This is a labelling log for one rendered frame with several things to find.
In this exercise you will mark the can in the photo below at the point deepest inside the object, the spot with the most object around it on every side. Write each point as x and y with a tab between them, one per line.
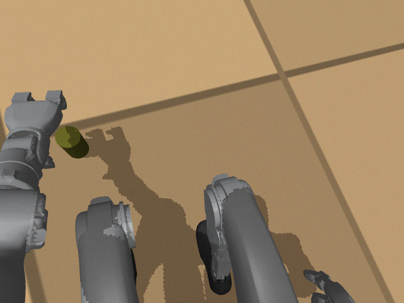
72	142

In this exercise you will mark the right robot hand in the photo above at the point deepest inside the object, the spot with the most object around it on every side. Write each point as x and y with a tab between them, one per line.
334	292

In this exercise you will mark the left robot arm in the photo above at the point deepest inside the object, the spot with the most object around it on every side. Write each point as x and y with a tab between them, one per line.
23	217

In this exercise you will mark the left robot hand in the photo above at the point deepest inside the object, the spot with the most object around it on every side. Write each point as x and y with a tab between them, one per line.
45	115

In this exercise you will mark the right robot foot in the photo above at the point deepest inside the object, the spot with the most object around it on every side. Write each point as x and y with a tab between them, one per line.
219	287

